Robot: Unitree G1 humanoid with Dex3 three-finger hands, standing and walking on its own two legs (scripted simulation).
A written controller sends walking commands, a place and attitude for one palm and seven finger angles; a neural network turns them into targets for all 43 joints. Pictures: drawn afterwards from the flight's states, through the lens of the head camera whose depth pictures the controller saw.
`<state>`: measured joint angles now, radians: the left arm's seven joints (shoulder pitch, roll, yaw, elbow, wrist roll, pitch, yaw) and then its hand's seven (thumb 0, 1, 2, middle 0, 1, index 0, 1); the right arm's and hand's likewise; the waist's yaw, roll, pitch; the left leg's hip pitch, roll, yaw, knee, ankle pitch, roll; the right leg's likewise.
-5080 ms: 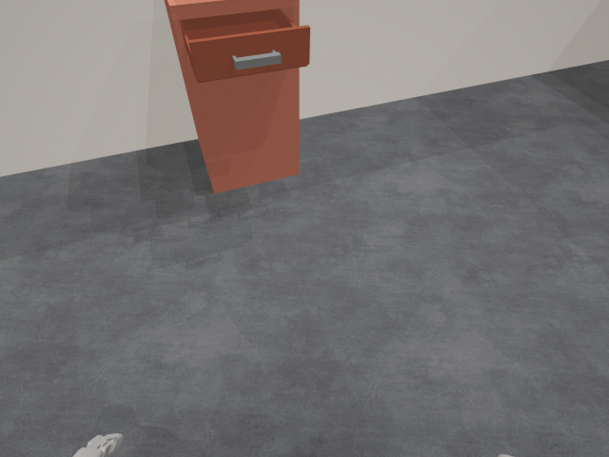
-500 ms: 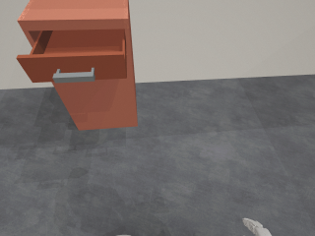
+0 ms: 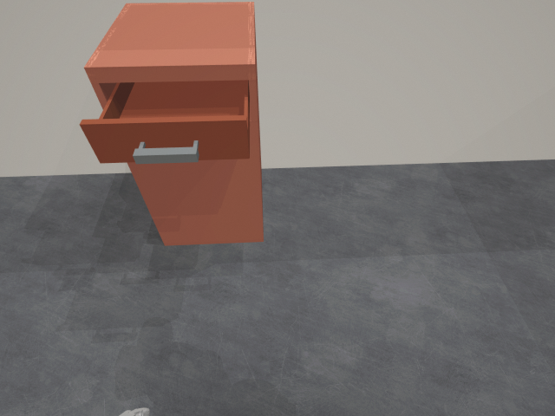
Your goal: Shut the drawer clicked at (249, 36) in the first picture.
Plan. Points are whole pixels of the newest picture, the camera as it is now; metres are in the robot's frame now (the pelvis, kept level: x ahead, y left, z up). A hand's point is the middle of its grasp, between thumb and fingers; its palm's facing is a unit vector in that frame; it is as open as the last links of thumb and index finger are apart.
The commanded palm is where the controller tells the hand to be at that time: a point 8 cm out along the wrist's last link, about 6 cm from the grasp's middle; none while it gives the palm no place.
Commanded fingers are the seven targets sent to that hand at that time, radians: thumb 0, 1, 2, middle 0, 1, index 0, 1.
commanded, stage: take the last steps up to it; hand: left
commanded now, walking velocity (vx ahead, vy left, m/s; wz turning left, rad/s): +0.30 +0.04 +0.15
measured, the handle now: (168, 149) +0.70 +0.28 -0.06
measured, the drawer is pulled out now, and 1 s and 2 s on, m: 0.18 0.18 0.18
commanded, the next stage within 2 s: come to a stop and stand still in 0.94 s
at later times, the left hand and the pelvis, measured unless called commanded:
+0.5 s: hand out of the picture -0.06 +0.13 -0.15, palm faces +0.25 -0.95 -0.20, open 7.4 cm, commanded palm none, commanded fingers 0.00 0.90 0.90 -0.20 -0.30 -0.20 -0.30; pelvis +0.09 +0.00 +0.00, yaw +7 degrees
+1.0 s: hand (144, 318) +0.32 +0.27 -0.16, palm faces +0.12 -0.97 -0.21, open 7.4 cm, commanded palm none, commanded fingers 0.00 0.90 0.90 -0.20 -0.30 -0.20 -0.30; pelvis +0.24 +0.07 +0.00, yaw +3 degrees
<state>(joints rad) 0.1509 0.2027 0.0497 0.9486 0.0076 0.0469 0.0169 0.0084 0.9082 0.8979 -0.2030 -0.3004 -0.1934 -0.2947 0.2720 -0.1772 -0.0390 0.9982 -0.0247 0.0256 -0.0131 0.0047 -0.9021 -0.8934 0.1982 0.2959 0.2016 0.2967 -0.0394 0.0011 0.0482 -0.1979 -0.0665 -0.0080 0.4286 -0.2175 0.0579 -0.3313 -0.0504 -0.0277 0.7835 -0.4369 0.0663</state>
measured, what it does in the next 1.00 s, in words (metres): walks ahead: right foot, then left foot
